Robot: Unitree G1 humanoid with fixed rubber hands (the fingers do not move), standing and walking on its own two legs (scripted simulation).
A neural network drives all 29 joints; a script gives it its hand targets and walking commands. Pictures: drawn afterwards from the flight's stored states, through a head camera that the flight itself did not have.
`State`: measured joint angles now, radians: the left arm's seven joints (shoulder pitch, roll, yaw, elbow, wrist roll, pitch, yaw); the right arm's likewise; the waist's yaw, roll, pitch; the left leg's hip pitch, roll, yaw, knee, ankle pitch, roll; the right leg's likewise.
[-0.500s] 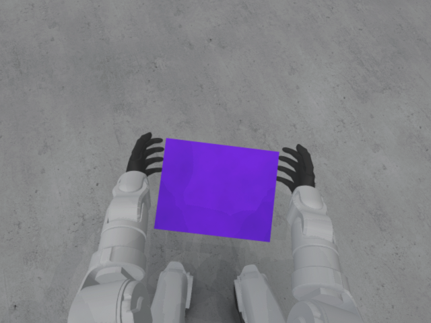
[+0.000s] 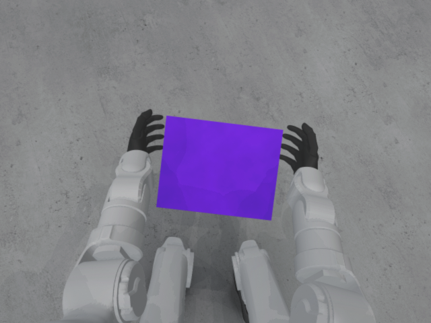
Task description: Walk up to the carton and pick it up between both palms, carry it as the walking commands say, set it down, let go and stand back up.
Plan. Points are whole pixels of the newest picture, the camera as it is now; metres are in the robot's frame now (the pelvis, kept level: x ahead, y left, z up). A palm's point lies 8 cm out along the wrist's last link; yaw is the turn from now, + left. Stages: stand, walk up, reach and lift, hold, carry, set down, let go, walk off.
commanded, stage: set down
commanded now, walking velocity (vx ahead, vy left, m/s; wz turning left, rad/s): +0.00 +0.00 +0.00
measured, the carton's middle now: (218, 166) +0.44 +0.00 -0.19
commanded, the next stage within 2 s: none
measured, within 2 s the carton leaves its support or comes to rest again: neither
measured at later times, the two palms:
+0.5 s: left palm (149, 155) +0.46 +0.15 -0.18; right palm (287, 170) +0.43 -0.15 -0.16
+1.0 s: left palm (155, 157) +0.48 +0.16 -0.27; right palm (275, 173) +0.44 -0.15 -0.25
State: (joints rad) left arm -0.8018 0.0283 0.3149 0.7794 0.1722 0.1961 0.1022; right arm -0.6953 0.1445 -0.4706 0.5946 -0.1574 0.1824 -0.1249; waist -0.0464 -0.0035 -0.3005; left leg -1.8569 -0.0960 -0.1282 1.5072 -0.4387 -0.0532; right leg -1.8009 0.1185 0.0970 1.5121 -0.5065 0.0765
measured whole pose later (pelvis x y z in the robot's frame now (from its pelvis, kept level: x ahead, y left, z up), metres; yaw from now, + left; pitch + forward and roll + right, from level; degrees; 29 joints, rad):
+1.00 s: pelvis -0.03 +0.00 -0.13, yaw -2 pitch +48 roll -4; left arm -1.16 0.19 0.20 0.95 0.07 0.18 0.13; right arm -1.00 0.06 -0.50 0.67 -0.10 0.15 -0.17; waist -0.03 -0.02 -0.07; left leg -2.29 -0.14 -0.12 1.94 -0.48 -0.08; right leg -2.23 0.16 0.09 1.95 -0.56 0.13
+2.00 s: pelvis -0.03 +0.00 -0.19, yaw -3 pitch +39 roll -2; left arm -1.34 0.33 0.12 1.21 -0.05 0.08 0.07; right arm -1.19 -0.05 -0.41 0.95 -0.03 0.07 -0.15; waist -0.03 -0.03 0.19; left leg -2.31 -0.07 -0.07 2.18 -0.55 -0.05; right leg -2.27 0.15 0.06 2.19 -0.61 0.11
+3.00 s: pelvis -0.02 +0.01 -0.20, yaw -3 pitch +40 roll -3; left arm -1.37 0.34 0.17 1.23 -0.01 0.04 0.02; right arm -1.27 -0.10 -0.42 1.06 -0.05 0.03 -0.07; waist -0.04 -0.03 0.21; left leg -2.34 -0.03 -0.05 2.20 -0.57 -0.01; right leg -2.29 0.11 0.05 2.20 -0.62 0.10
